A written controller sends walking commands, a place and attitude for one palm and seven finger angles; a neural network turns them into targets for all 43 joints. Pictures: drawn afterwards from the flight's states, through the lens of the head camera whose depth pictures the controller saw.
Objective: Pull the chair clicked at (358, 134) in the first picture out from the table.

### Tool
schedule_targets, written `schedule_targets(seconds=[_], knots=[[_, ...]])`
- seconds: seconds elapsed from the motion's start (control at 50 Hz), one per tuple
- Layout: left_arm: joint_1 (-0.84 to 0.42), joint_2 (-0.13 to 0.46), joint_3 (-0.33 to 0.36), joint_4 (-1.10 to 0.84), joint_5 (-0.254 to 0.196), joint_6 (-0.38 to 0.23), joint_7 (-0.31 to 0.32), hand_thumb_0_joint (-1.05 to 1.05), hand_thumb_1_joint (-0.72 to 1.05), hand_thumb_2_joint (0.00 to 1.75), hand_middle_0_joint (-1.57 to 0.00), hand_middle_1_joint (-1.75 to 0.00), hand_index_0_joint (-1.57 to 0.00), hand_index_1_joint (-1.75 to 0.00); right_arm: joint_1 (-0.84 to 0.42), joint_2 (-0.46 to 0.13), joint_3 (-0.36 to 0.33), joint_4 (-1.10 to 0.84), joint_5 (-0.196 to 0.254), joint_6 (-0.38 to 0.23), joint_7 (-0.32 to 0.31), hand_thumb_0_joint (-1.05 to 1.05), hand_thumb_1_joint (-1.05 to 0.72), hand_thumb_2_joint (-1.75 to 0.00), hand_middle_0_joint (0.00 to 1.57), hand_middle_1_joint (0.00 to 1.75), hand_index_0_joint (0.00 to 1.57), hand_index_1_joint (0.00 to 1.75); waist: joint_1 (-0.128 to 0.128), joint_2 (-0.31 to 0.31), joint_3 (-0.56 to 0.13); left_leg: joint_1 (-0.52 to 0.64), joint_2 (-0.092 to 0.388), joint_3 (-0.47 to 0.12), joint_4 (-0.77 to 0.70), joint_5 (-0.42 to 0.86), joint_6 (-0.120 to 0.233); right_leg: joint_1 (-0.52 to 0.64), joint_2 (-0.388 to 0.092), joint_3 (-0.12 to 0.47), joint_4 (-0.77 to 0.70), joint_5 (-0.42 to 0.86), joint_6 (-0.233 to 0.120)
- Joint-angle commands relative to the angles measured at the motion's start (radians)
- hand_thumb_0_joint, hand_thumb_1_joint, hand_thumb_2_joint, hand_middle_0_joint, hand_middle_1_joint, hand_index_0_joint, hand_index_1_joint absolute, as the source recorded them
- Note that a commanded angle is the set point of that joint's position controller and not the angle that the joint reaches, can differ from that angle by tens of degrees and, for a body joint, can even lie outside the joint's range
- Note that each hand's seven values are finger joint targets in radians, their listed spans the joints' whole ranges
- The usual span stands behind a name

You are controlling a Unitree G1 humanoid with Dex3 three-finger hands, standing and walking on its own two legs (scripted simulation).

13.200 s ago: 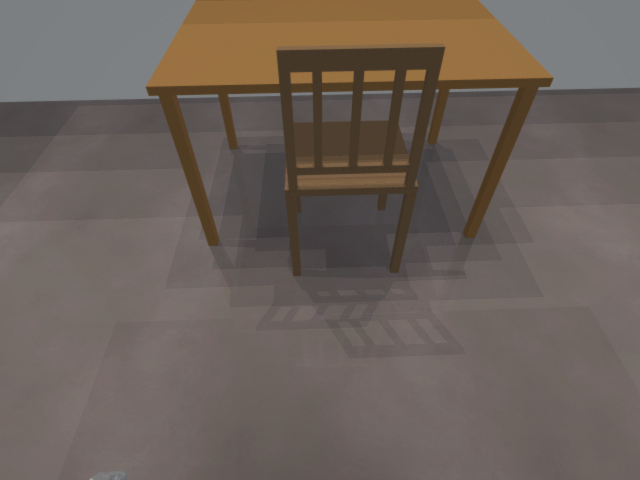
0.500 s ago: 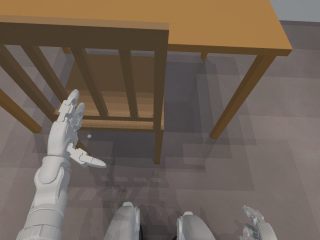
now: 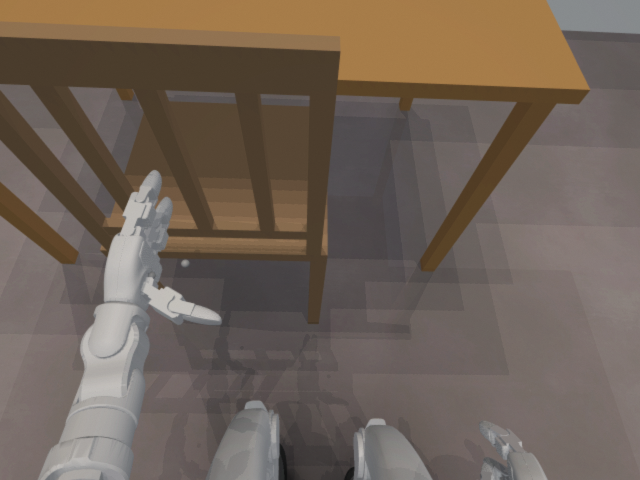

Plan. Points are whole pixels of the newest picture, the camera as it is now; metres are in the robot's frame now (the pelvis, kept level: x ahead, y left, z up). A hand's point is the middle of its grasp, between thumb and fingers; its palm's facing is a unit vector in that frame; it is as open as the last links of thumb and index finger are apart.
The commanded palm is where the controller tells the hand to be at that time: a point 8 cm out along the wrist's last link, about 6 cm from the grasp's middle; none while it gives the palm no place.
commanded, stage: aim the fingers beside a spindle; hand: left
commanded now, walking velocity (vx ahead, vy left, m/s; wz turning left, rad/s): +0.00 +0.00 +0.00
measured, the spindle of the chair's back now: (183, 170) +0.51 +0.20 +0.02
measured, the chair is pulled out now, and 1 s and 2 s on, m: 0.00 0.00 0.00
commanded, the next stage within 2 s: push the fingers through the gap in 0.26 s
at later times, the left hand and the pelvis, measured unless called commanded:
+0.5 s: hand (179, 263) +0.37 +0.18 +0.02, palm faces -0.01 -1.00 -0.03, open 16.9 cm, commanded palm +0.35 +0.23 +0.02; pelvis +0.00 +0.00 +0.00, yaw +0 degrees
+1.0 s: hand (182, 229) +0.42 +0.18 +0.02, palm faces -0.01 -1.00 -0.03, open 16.9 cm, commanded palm +0.40 +0.23 +0.02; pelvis +0.00 +0.00 -0.01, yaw +0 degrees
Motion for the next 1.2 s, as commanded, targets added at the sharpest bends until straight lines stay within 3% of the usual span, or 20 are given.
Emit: schedule_targets(seconds=[0.0, 0.04, 0.08, 0.12, 0.18, 0.24, 0.3, 0.34, 0.38, 0.44, 0.52, 0.54, 0.62, 0.7, 0.74, 0.78, 0.9, 0.96, 1.0, 1.18], knots=[[-0.243, 0.162, 0.050, -0.200, -0.005, -0.080, 0.002, 0.00, -0.50, 0.30, -0.06, -0.08, -0.06, -0.08, 0.042, -0.159, -0.062, -0.104, 0.005, -0.038, -0.019, 0.00, -0.90, -0.90, 0.20, 0.30, 0.20, 0.30, -0.014, 0.030, -0.385, 0.422, -0.009, -0.093, -0.133, 0.271, -0.017, 0.069, 0.008, 0.041, -0.173, 0.295, -0.001], [-0.220, 0.179, 0.072, -0.184, -0.011, -0.080, -0.004, 0.00, -0.50, 0.30, -0.06, -0.08, -0.06, -0.08, 0.040, -0.160, -0.062, -0.103, 0.006, -0.037, -0.020, 0.00, -0.90, -0.90, 0.20, 0.30, 0.20, 0.30, -0.007, 0.009, -0.385, 0.407, -0.010, -0.091, -0.132, 0.270, -0.016, 0.092, 0.009, 0.043, -0.175, 0.301, -0.002], [-0.245, 0.181, 0.065, -0.193, -0.012, -0.084, -0.012, 0.00, -0.50, 0.30, -0.06, -0.08, -0.06, -0.08, 0.040, -0.159, -0.061, -0.102, 0.007, -0.041, -0.022, 0.00, -0.90, -0.90, 0.20, 0.30, 0.20, 0.30, -0.011, 0.043, -0.384, 0.411, -0.011, -0.089, -0.125, 0.276, -0.015, 0.083, 0.009, 0.046, -0.172, 0.305, -0.004], [-0.223, 0.145, 0.034, -0.229, -0.017, -0.087, -0.021, 0.00, -0.50, 0.30, -0.06, -0.08, -0.06, -0.08, 0.035, -0.155, -0.063, -0.108, 0.007, -0.045, -0.020, 0.00, -0.90, -0.90, 0.20, 0.30, 0.20, 0.30, -0.006, 0.057, -0.414, 0.454, -0.010, -0.094, -0.133, 0.291, -0.018, 0.082, 0.008, 0.043, -0.176, 0.307, -0.004], [-0.238, 0.154, 0.036, -0.200, -0.020, -0.076, -0.021, 0.00, -0.50, 0.30, -0.06, -0.08, -0.06, -0.08, 0.040, -0.162, -0.061, -0.100, 0.008, -0.045, -0.023, 0.00, -0.90, -0.90, 0.20, 0.30, 0.20, 0.30, -0.020, 0.029, -0.384, 0.427, -0.008, -0.101, -0.126, 0.278, -0.014, 0.061, 0.011, 0.039, -0.172, 0.295, -0.003], [-0.241, 0.164, 0.054, -0.189, -0.022, -0.073, -0.019, 0.00, -0.50, 0.30, -0.06, -0.08, -0.06, -0.08, 0.035, -0.161, -0.062, -0.099, 0.008, -0.045, -0.025, 0.00, -0.90, -0.90, 0.20, 0.30, 0.20, 0.30, -0.014, 0.011, -0.387, 0.403, -0.012, -0.092, -0.122, 0.255, -0.013, 0.079, 0.008, 0.047, -0.179, 0.287, 0.000], [-0.236, 0.177, 0.060, -0.217, -0.019, -0.079, -0.020, 0.00, -0.50, 0.30, -0.06, -0.08, -0.06, -0.08, 0.032, -0.160, -0.060, -0.104, 0.006, -0.047, -0.023, 0.00, -0.90, -0.90, 0.20, 0.30, 0.20, 0.30, -0.003, 0.061, -0.408, 0.431, -0.011, -0.094, -0.126, 0.275, -0.017, 0.076, 0.009, 0.046, -0.173, 0.293, -0.005], [-0.217, 0.184, 0.068, -0.208, -0.022, -0.077, -0.023, 0.00, -0.50, 0.30, -0.06, -0.08, -0.06, -0.08, 0.028, -0.159, -0.060, -0.106, 0.008, -0.045, -0.023, 0.00, -0.90, -0.90, 0.20, 0.30, 0.20, 0.30, -0.005, 0.033, -0.398, 0.413, -0.011, -0.090, -0.125, 0.267, -0.015, 0.090, 0.011, 0.050, -0.178, 0.296, -0.003], [-0.282, 0.191, 0.068, -0.183, -0.019, -0.077, -0.020, 0.00, -0.50, 0.30, -0.06, -0.08, -0.06, -0.08, 0.034, -0.161, -0.058, -0.096, 0.008, -0.045, -0.029, 0.00, -0.90, -0.90, 0.20, 0.30, 0.20, 0.30, -0.025, 0.017, -0.374, 0.380, -0.010, -0.090, -0.113, 0.245, -0.011, 0.069, 0.013, 0.052, -0.173, 0.280, 0.000], [-0.333, 0.189, 0.056, -0.173, -0.013, -0.079, -0.023, 0.00, -0.50, 0.30, -0.06, -0.08, -0.06, -0.08, 0.038, -0.163, -0.056, -0.091, 0.006, -0.048, -0.029, 0.00, -0.90, -0.90, 0.20, 0.30, 0.20, 0.30, -0.023, 0.068, -0.386, 0.412, -0.010, -0.098, -0.119, 0.236, -0.018, 0.041, 0.011, 0.047, -0.172, 0.253, -0.005], [-0.323, 0.171, 0.046, -0.171, -0.015, -0.074, -0.024, 0.00, -0.50, 0.30, -0.06, -0.08, -0.06, -0.08, 0.052, -0.163, -0.061, -0.087, 0.005, -0.050, -0.026, 0.00, -0.90, -0.90, 0.20, 0.30, 0.20, 0.30, -0.015, 0.069, -0.432, 0.466, -0.007, -0.107, -0.125, 0.295, -0.021, 0.051, 0.011, 0.039, -0.171, 0.290, -0.007], [-0.329, 0.165, 0.038, -0.149, -0.013, -0.066, -0.024, 0.00, -0.50, 0.30, -0.06, -0.08, -0.06, -0.08, 0.053, -0.165, -0.061, -0.083, 0.007, -0.047, -0.025, 0.00, -0.90, -0.90, 0.20, 0.30, 0.20, 0.30, -0.025, 0.051, -0.421, 0.455, -0.006, -0.104, -0.121, 0.290, -0.019, 0.044, 0.012, 0.040, -0.173, 0.293, -0.005], [-0.376, 0.200, 0.074, -0.074, -0.003, -0.054, -0.015, 0.00, -0.50, 0.30, -0.06, -0.08, -0.06, -0.08, 0.062, -0.165, -0.058, -0.076, 0.006, -0.036, -0.024, 0.00, -0.90, -0.90, 0.20, 0.30, 0.20, 0.30, -0.027, 0.017, -0.388, 0.383, -0.012, -0.096, -0.114, 0.249, -0.015, 0.057, 0.011, 0.045, -0.172, 0.273, -0.002], [-0.445, 0.257, 0.117, -0.058, 0.003, -0.069, -0.008, 0.00, -0.50, 0.30, -0.06, -0.08, -0.06, -0.08, 0.072, -0.168, -0.055, -0.071, 0.002, -0.029, -0.024, 0.00, -0.90, -0.90, 0.20, 0.30, 0.20, 0.30, -0.023, 0.042, -0.410, 0.375, -0.012, -0.089, -0.105, 0.252, -0.014, 0.069, 0.013, 0.057, -0.170, 0.279, -0.003], [-0.440, 0.262, 0.128, -0.054, 0.004, -0.077, -0.010, 0.00, -0.50, 0.30, -0.06, -0.08, -0.06, -0.08, 0.079, -0.166, -0.056, -0.073, 0.000, -0.028, -0.021, 0.00, -0.90, -0.90, 0.20, 0.30, 0.20, 0.30, -0.015, 0.047, -0.434, 0.388, -0.013, -0.089, -0.106, 0.279, -0.016, 0.089, 0.013, 0.056, -0.165, 0.304, -0.006], [-0.480, 0.243, 0.103, -0.066, 0.003, -0.084, -0.017, 0.00, -0.50, 0.30, -0.06, -0.08, -0.06, -0.08, 0.085, -0.164, -0.057, -0.071, -0.001, -0.029, -0.018, 0.00, -0.90, -0.90, 0.20, 0.30, 0.20, 0.30, -0.031, 0.073, -0.449, 0.417, -0.010, -0.093, -0.102, 0.300, -0.015, 0.069, 0.014, 0.055, -0.162, 0.317, -0.006], [-0.519, 0.262, 0.120, 0.027, 0.006, -0.071, -0.030, 0.00, -0.50, 0.30, -0.06, -0.08, -0.06, -0.08, 0.105, -0.173, -0.058, -0.050, 0.001, -0.018, -0.017, 0.00, -0.90, -0.90, 0.20, 0.30, 0.20, 0.30, -0.042, 0.034, -0.414, 0.373, -0.010, -0.092, -0.097, 0.270, -0.012, 0.058, 0.016, 0.055, -0.169, 0.296, -0.003], [-0.564, 0.253, 0.109, 0.043, 0.012, -0.078, -0.029, 0.00, -0.50, 0.30, -0.06, -0.08, -0.06, -0.08, 0.113, -0.173, -0.060, -0.044, -0.001, -0.015, -0.017, 0.00, -0.90, -0.90, 0.20, 0.30, 0.20, 0.30, -0.049, 0.048, -0.421, 0.400, -0.009, -0.098, -0.097, 0.272, -0.014, 0.034, 0.017, 0.051, -0.171, 0.282, -0.005], [-0.619, 0.257, 0.103, 0.016, 0.016, -0.092, -0.023, 0.00, -0.50, 0.30, -0.06, -0.08, -0.06, -0.08, 0.119, -0.174, -0.060, -0.038, -0.005, -0.016, -0.015, 0.00, -0.90, -0.90, 0.20, 0.30, 0.20, 0.30, -0.050, 0.099, -0.455, 0.450, -0.006, -0.109, -0.099, 0.298, -0.017, 0.006, 0.016, 0.044, -0.162, 0.282, -0.008], [-0.678, 0.307, 0.147, 0.128, 0.040, -0.090, -0.004, 0.00, -0.50, 0.30, -0.06, -0.08, -0.06, -0.08, 0.144, -0.181, -0.056, -0.031, -0.013, 0.011, -0.008, 0.00, -0.90, -0.90, 0.20, 0.30, 0.20, 0.30, -0.060, 0.062, -0.448, 0.413, -0.006, -0.112, -0.089, 0.305, -0.014, 0.003, 0.022, 0.040, -0.150, 0.291, -0.007]])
